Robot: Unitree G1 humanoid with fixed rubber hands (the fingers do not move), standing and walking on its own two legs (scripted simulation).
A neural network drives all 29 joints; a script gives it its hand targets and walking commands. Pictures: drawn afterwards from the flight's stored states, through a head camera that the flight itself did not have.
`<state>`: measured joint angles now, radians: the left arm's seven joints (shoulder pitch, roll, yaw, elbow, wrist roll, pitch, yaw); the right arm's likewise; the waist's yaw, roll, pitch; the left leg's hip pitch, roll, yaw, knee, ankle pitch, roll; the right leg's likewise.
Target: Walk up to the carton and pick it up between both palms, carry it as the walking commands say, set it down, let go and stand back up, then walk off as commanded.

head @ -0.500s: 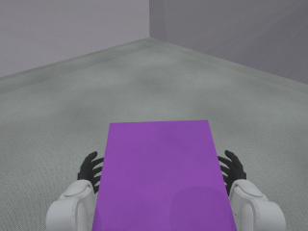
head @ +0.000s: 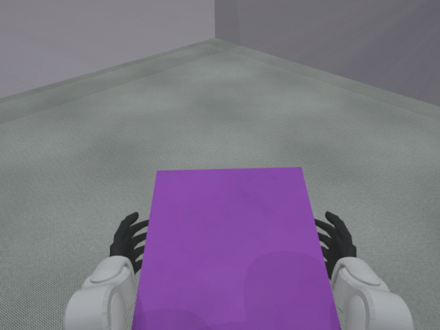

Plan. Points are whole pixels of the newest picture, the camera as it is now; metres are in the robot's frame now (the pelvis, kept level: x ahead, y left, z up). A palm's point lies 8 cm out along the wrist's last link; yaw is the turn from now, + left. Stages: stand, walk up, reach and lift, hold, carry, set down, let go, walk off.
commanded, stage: carry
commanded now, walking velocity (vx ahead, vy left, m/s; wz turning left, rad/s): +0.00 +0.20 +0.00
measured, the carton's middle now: (231, 268) +0.25 +0.00 +0.02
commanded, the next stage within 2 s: none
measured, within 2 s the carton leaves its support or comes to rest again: neither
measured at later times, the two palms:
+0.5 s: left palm (87, 269) +0.22 +0.22 +0.09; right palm (302, 262) +0.23 -0.11 +0.09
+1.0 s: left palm (97, 262) +0.23 +0.21 +0.09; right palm (312, 269) +0.22 -0.13 +0.09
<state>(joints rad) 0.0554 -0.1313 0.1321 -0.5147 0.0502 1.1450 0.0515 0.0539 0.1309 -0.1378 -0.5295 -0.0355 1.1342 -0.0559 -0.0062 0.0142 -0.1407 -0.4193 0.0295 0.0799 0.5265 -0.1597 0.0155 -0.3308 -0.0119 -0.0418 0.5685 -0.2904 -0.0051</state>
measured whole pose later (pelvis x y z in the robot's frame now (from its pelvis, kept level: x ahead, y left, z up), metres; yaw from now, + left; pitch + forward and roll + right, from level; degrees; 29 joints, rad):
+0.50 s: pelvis +0.00 +0.05 -0.01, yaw +1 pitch +4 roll +0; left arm 0.09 -0.14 0.13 -0.57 0.04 1.16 0.05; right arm 0.09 0.14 -0.13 -0.58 -0.03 1.15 -0.05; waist 0.02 0.02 -0.14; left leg -0.45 -0.05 0.11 0.57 -0.19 0.09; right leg -0.37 -0.10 -0.01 0.63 -0.33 0.07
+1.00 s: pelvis +0.00 +0.05 +0.00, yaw -3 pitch +4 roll +0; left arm 0.08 -0.13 0.13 -0.57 0.04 1.17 0.05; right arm 0.08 0.13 -0.12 -0.58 -0.04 1.16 -0.06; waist 0.01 0.02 -0.13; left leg -0.43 -0.02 0.16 0.51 -0.17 0.10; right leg -0.40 -0.07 -0.08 0.72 -0.43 0.01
